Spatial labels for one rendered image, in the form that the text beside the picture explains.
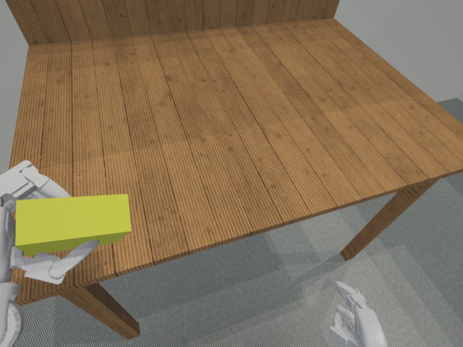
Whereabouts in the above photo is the table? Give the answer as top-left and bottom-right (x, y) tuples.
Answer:
(5, 0), (463, 340)

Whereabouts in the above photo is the robot left forearm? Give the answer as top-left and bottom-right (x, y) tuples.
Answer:
(0, 282), (25, 347)

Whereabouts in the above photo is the right robot hand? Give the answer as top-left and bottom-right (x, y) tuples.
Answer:
(331, 281), (388, 347)

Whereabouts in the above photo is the sponge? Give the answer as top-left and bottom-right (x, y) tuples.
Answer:
(15, 194), (132, 256)

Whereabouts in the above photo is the left robot hand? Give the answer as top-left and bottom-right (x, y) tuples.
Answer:
(0, 160), (100, 285)

